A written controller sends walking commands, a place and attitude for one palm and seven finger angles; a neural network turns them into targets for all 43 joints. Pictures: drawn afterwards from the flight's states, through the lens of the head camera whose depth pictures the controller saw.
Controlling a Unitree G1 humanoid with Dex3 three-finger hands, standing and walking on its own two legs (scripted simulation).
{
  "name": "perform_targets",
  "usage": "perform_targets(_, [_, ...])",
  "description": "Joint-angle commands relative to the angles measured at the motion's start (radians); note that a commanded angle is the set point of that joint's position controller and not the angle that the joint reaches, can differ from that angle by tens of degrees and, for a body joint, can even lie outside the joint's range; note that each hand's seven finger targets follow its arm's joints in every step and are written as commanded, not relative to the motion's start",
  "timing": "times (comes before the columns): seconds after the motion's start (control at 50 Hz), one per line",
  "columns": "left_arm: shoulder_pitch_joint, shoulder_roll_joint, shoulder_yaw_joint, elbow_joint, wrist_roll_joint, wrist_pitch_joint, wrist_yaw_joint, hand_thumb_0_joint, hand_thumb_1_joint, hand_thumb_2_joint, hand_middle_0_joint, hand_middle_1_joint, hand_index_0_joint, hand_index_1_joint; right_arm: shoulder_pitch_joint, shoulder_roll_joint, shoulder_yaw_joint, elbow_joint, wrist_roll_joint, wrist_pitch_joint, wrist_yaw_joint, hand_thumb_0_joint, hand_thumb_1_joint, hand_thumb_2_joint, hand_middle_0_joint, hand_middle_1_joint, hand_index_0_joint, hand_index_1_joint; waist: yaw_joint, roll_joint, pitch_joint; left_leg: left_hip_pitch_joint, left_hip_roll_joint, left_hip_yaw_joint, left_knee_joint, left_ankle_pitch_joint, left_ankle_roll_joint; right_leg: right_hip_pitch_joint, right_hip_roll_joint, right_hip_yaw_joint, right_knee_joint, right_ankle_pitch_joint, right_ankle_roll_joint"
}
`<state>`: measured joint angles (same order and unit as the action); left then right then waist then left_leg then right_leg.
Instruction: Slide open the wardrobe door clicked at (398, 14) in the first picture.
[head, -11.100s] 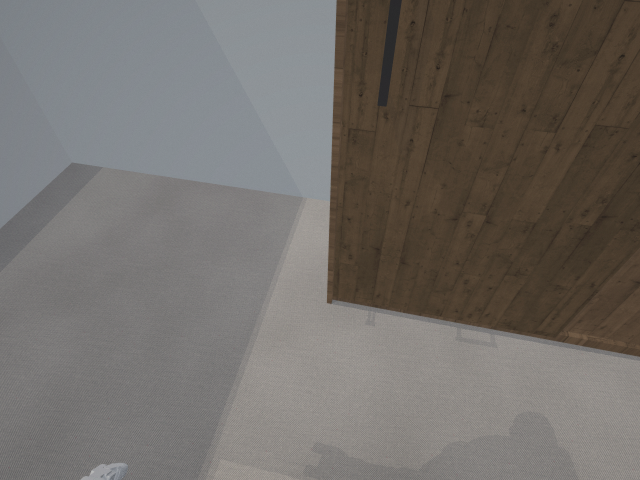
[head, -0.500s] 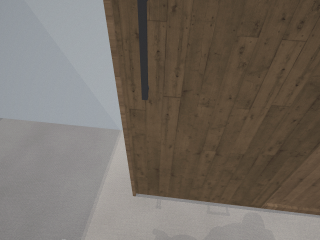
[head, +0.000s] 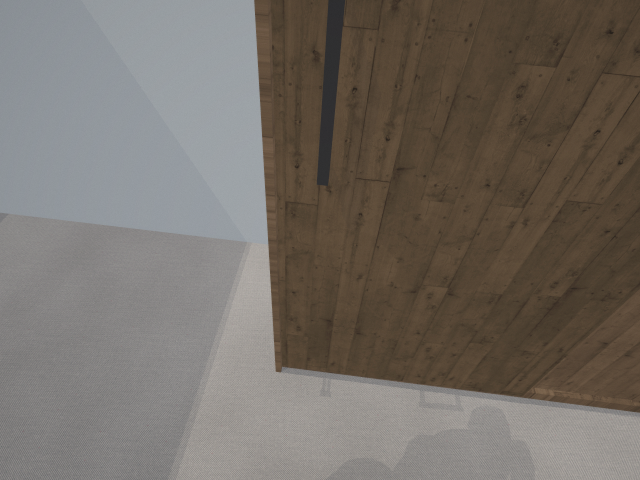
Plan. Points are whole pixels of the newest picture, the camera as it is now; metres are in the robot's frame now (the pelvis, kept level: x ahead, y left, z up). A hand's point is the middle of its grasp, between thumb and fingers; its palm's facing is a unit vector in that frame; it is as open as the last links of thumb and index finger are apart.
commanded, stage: come to a stop and stand still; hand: left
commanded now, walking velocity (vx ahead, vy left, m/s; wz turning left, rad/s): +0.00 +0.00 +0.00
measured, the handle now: (330, 93) +0.57 +0.04 +0.22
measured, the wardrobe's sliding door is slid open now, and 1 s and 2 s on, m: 0.00 0.00 0.00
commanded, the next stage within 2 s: look again from close up in 1.60 s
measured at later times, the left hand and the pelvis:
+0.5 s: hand out of the picture -0.04 +0.26 -0.19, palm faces +0.07 -0.97 -0.23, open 7.4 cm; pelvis -0.04 +0.05 -0.01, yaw +0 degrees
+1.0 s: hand out of the picture -0.03 +0.29 -0.15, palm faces -0.05 -0.98 -0.19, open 7.4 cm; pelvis -0.10 +0.10 +0.01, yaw -2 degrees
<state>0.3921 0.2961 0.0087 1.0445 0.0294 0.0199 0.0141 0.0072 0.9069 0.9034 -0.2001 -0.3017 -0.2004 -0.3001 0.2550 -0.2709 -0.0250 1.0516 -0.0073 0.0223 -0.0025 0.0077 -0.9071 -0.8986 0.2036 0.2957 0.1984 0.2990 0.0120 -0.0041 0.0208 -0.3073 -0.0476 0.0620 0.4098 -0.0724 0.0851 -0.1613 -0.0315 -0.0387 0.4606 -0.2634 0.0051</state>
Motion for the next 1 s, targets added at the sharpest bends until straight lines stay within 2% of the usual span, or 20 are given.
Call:
perform_targets(0.0, [0.055,0.132,0.026,-0.029,0.001,-0.017,0.016,0.000,0.900,0.900,-0.200,-0.300,-0.200,-0.300,-0.036,-0.187,-0.044,-0.057,-0.001,-0.025,-0.013,0.000,-0.900,-0.900,0.200,0.300,0.200,0.300,-0.003,0.038,0.055,0.028,0.165,-0.250,-0.204,-0.441,-0.048,-0.108,-0.046,0.073,-0.097,-0.180,-0.057])
perform_targets(0.18, [0.139,0.096,0.029,0.013,0.005,-0.007,0.017,0.000,0.900,0.900,-0.200,-0.300,-0.200,-0.300,-0.060,-0.147,-0.051,-0.041,0.002,-0.007,-0.019,0.000,-0.900,-0.900,0.200,0.300,0.200,0.300,0.011,-0.019,0.054,0.039,0.109,-0.180,-0.175,-0.431,-0.090,-0.112,-0.050,0.100,-0.139,-0.215,-0.068])
perform_targets(0.28, [-0.129,0.159,0.054,-0.060,0.000,-0.010,0.026,0.000,0.900,0.900,-0.200,-0.300,-0.200,-0.300,0.068,-0.115,-0.071,-0.020,0.002,0.009,-0.019,0.000,-0.900,-0.900,0.200,0.300,0.200,0.300,-0.107,-0.173,0.059,0.288,0.045,-0.094,0.316,-0.253,-0.080,-0.492,-0.182,0.210,-0.293,-0.413,-0.130])
perform_targets(0.32, [-0.225,0.165,0.061,-0.093,-0.001,-0.010,0.028,0.000,0.900,0.900,-0.200,-0.300,-0.200,-0.300,0.118,-0.122,-0.076,-0.016,0.004,-0.003,-0.017,0.000,-0.900,-0.900,0.200,0.300,0.200,0.300,-0.130,-0.115,0.094,0.274,0.091,-0.137,0.247,-0.291,-0.067,-0.507,-0.167,0.172,-0.185,-0.367,-0.111])
perform_targets(0.38, [-0.037,0.113,0.059,-0.054,-0.011,0.015,0.023,0.000,0.900,0.900,-0.200,-0.300,-0.200,-0.300,0.066,-0.215,-0.076,-0.061,-0.018,-0.028,-0.029,0.000,-0.900,-0.900,0.200,0.300,0.200,0.300,-0.027,0.317,0.108,-0.090,0.292,-0.547,-0.365,-0.813,-0.103,-0.231,0.074,0.056,0.371,-0.228,-0.032])
perform_targets(0.44, [0.262,0.120,0.089,0.037,0.003,0.050,0.018,0.000,0.900,0.900,-0.200,-0.300,-0.200,-0.300,-0.157,-0.235,-0.075,-0.131,-0.017,-0.010,-0.030,0.000,-0.900,-0.900,0.200,0.300,0.200,0.300,0.126,0.193,0.054,-0.304,0.209,-0.312,-0.503,-0.629,-0.227,0.057,0.104,-0.037,0.585,-0.201,-0.043])
perform_targets(0.48, [0.501,0.108,0.110,0.083,-0.005,0.051,0.026,0.000,0.900,0.900,-0.200,-0.300,-0.200,-0.300,-0.272,-0.218,-0.077,-0.157,-0.020,0.006,-0.037,0.000,-0.900,-0.900,0.200,0.300,0.200,0.300,0.225,0.268,0.081,-0.328,0.114,-0.141,-0.478,-0.404,-0.312,0.291,0.119,-0.145,0.215,-0.292,-0.048])
perform_targets(0.5, [0.582,0.097,0.120,0.101,-0.009,0.051,0.033,0.000,0.900,0.900,-0.200,-0.300,-0.200,-0.300,-0.266,-0.186,-0.083,-0.144,-0.013,0.027,-0.038,0.000,-0.900,-0.900,0.200,0.300,0.200,0.300,0.259,0.103,0.138,-0.370,0.028,-0.069,-0.219,-0.420,-0.367,0.372,0.062,-0.127,-0.127,-0.290,-0.097])
perform_targets(0.52, [0.353,0.113,0.088,0.041,-0.006,0.045,0.046,0.000,0.900,0.900,-0.200,-0.300,-0.200,-0.300,-0.128,-0.057,-0.077,-0.102,0.029,0.056,-0.050,0.000,-0.900,-0.900,0.200,0.300,0.200,0.300,0.135,-0.459,0.122,-0.209,-0.086,-0.027,0.574,-0.534,-0.271,-0.023,-0.239,0.212,-0.363,-0.352,-0.188])
perform_targets(0.54, [-0.134,0.124,0.056,-0.133,0.010,0.036,0.054,0.000,0.900,0.900,-0.200,-0.300,-0.200,-0.300,0.037,-0.130,-0.109,-0.110,0.008,0.065,-0.042,0.000,-0.900,-0.900,0.200,0.300,0.200,0.300,-0.104,-0.303,0.153,-0.120,0.010,-0.250,0.970,-0.401,-0.129,-0.474,-0.387,0.331,-0.314,-0.317,-0.227])
perform_targets(0.56, [-0.481,0.248,0.104,-0.240,0.014,0.012,0.055,0.000,0.900,0.900,-0.200,-0.300,-0.200,-0.300,0.151,-0.149,-0.121,-0.107,0.002,0.073,-0.024,0.000,-0.900,-0.900,0.200,0.300,0.200,0.300,-0.243,-0.204,0.043,0.123,0.071,-0.280,1.187,-0.297,-0.126,-0.723,-0.418,0.349,-0.347,-0.349,-0.256])
perform_targets(0.58, [-0.587,0.257,0.103,-0.282,0.012,-0.024,0.054,0.000,0.900,0.900,-0.200,-0.300,-0.200,-0.300,0.254,-0.171,-0.117,-0.088,0.002,0.054,-0.022,0.000,-0.900,-0.900,0.200,0.300,0.200,0.300,-0.285,-0.167,0.026,0.130,0.071,-0.235,1.055,-0.317,-0.092,-0.695,-0.314,0.263,-0.332,-0.412,-0.174])
perform_targets(0.62, [-0.330,0.168,0.084,-0.198,0.021,-0.029,0.041,0.000,0.900,0.900,-0.200,-0.300,-0.200,-0.300,0.168,-0.089,-0.076,-0.107,0.000,0.000,-0.006,0.000,-0.900,-0.900,0.200,0.300,0.200,0.300,-0.122,-0.041,0.114,0.007,0.115,-0.120,0.418,-0.451,-0.069,-0.334,-0.228,0.168,-0.147,-0.223,-0.135])
perform_targets(0.66, [-0.109,0.078,0.050,-0.103,-0.006,0.005,0.014,0.000,0.900,0.900,-0.200,-0.300,-0.200,-0.300,0.188,-0.003,-0.027,-0.085,-0.015,-0.023,-0.011,0.000,-0.900,-0.900,0.200,0.300,0.200,0.300,-0.046,0.120,0.106,0.130,0.056,-0.045,-0.005,-0.316,-0.085,-0.291,-0.103,0.080,0.109,-0.290,-0.071])
perform_targets(0.68, [-0.046,0.004,0.039,-0.099,-0.008,0.016,-0.002,0.000,0.900,0.900,-0.200,-0.300,-0.200,-0.300,0.205,-0.065,-0.035,-0.099,-0.026,-0.036,-0.019,0.000,-0.900,-0.900,0.200,0.300,0.200,0.300,-0.038,0.343,0.107,0.107,0.251,-0.422,-0.165,-0.449,-0.026,-0.400,-0.002,-0.006,0.351,-0.308,-0.002])
perform_targets(0.7, [-0.089,0.019,0.045,-0.147,-0.007,0.025,-0.015,0.000,0.900,0.900,-0.200,-0.300,-0.200,-0.300,0.183,-0.170,-0.049,-0.129,-0.034,-0.029,-0.039,0.000,-0.900,-0.900,0.200,0.300,0.200,0.300,-0.041,0.323,0.147,-0.065,0.424,-0.684,-0.301,-0.704,0.079,-0.445,0.005,0.061,0.530,-0.275,0.010])
perform_targets(0.72, [-0.098,0.042,0.065,-0.161,-0.001,0.028,-0.029,0.000,0.900,0.900,-0.200,-0.300,-0.200,-0.300,0.115,-0.211,-0.059,-0.155,-0.045,-0.018,-0.037,0.000,-0.900,-0.900,0.200,0.300,0.200,0.300,-0.011,0.170,0.104,-0.221,0.461,-0.724,-0.364,-0.925,0.104,-0.349,-0.017,0.102,0.639,-0.196,-0.009])
perform_targets(0.78, [-0.071,0.049,0.068,-0.124,0.008,0.029,-0.031,0.000,0.900,0.900,-0.200,-0.300,-0.200,-0.300,0.048,-0.156,-0.045,-0.136,-0.038,-0.034,-0.046,0.000,-0.900,-0.900,0.200,0.300,0.200,0.300,0.016,0.123,0.083,-0.144,0.341,-0.534,-0.298,-0.702,0.037,-0.376,-0.013,0.097,0.651,-0.077,0.003])
perform_targets(0.88, [-0.133,-0.001,0.048,-0.145,-0.006,0.027,-0.042,0.000,0.900,0.900,-0.200,-0.300,-0.200,-0.300,0.163,-0.114,-0.058,-0.065,-0.039,-0.029,-0.049,0.000,-0.900,-0.900,0.200,0.300,0.200,0.300,-0.054,0.136,0.072,-0.003,0.305,-0.384,-0.294,-0.571,0.026,-0.252,0.020,0.006,0.292,-0.158,0.002])
perform_targets(0.98, [0.023,-0.043,0.048,-0.078,-0.018,0.009,-0.026,0.000,0.900,0.900,-0.200,-0.300,-0.200,-0.300,0.169,-0.048,-0.052,-0.029,-0.028,-0.017,-0.038,0.000,-0.900,-0.900,0.200,0.300,0.200,0.300,-0.003,0.069,0.026,-0.117,0.199,-0.239,-0.174,-0.437,-0.039,0.167,0.056,-0.024,-0.159,-0.049,-0.027])
